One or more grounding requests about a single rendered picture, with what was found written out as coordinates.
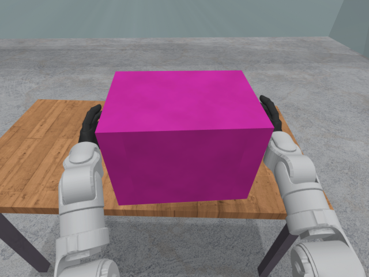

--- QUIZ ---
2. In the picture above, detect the left robot forearm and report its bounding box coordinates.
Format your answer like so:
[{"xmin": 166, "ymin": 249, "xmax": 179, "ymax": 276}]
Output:
[{"xmin": 54, "ymin": 142, "xmax": 110, "ymax": 277}]

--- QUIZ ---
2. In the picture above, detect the left robot hand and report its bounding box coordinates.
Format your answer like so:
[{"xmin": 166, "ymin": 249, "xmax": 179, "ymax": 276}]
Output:
[{"xmin": 78, "ymin": 104, "xmax": 102, "ymax": 149}]

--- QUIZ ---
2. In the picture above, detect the right robot upper arm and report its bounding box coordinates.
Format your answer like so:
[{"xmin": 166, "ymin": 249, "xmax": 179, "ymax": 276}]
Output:
[{"xmin": 291, "ymin": 240, "xmax": 364, "ymax": 277}]

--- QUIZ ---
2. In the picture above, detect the carton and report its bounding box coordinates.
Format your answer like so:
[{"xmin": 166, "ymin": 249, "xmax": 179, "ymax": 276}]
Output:
[{"xmin": 95, "ymin": 70, "xmax": 274, "ymax": 205}]

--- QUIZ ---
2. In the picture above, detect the right robot forearm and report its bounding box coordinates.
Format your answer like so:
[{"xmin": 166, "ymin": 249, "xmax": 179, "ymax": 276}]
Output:
[{"xmin": 263, "ymin": 131, "xmax": 366, "ymax": 277}]

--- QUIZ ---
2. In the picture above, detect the table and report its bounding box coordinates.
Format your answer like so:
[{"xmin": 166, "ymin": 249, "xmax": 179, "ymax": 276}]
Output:
[{"xmin": 0, "ymin": 99, "xmax": 334, "ymax": 277}]

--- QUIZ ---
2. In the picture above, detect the left robot upper arm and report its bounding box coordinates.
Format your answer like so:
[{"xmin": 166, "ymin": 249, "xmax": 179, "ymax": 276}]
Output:
[{"xmin": 58, "ymin": 258, "xmax": 120, "ymax": 277}]

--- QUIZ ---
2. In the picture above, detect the right robot hand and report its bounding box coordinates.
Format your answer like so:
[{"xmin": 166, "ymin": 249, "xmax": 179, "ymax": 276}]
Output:
[{"xmin": 259, "ymin": 95, "xmax": 282, "ymax": 132}]

